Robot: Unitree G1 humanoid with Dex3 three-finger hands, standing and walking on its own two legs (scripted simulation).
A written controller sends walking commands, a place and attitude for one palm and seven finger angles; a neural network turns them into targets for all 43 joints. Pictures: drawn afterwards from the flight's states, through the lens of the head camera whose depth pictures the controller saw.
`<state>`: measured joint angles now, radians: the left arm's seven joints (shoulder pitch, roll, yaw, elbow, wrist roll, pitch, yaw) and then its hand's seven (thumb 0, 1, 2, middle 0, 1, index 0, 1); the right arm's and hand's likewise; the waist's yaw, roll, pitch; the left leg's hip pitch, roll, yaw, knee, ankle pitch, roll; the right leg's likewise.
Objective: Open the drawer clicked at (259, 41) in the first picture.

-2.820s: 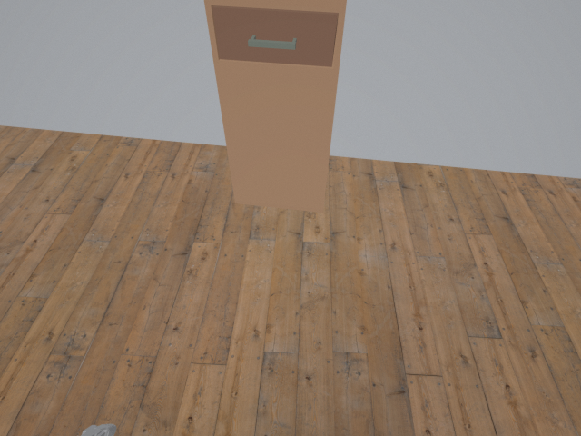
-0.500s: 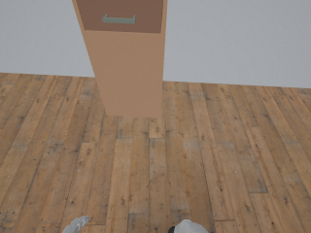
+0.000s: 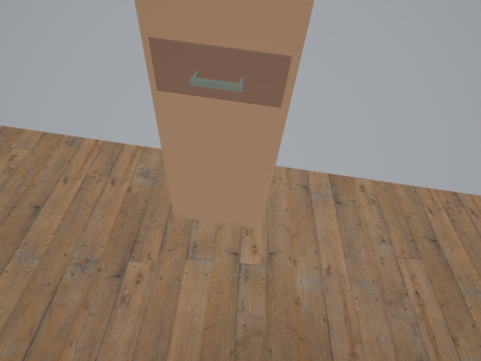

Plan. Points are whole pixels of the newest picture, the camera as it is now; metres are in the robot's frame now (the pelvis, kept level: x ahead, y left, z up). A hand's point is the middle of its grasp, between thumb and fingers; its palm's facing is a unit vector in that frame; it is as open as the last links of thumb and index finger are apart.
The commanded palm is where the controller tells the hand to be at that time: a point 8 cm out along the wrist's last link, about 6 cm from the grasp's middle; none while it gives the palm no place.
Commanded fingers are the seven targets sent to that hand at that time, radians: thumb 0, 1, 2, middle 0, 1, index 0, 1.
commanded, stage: take the last steps up to it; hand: left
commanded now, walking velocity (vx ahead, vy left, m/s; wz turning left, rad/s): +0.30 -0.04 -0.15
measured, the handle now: (217, 81) +0.81 +0.14 +0.03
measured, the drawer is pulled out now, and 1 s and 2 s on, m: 0.00 0.00 0.00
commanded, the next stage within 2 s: come to a stop and stand still in 0.68 s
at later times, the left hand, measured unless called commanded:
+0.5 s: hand out of the picture +0.08 +0.14 -0.17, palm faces +0.05 -0.99 -0.14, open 7.4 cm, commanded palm none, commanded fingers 0.00 0.90 0.90 -0.20 -0.30 -0.20 -0.30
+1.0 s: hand (195, 249) +0.38 +0.13 -0.16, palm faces -0.05 -0.97 -0.24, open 7.3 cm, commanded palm none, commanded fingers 0.00 0.90 0.90 -0.20 -0.30 -0.20 -0.30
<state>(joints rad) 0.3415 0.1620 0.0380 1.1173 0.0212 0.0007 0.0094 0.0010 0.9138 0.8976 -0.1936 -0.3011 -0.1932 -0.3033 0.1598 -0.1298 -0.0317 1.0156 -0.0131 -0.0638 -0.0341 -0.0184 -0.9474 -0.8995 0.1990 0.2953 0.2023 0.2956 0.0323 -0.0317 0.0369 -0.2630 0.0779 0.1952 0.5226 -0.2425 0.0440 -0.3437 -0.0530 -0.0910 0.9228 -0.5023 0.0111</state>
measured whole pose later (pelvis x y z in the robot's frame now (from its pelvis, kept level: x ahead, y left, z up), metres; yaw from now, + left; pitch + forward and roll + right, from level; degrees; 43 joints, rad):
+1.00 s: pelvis +0.28 -0.04 +0.00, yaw -3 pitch -1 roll +1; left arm 0.15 0.14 0.03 1.04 0.02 -0.02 0.03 0.00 0.92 0.90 -0.19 -0.30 -0.19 -0.30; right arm 0.32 -0.12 -0.04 1.15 0.00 0.02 -0.03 0.00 -0.91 -0.90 0.20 0.30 0.20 0.30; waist -0.04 0.05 0.04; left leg -0.21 0.07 0.13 0.66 -0.48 -0.04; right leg -0.31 -0.06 -0.13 0.56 -0.23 -0.04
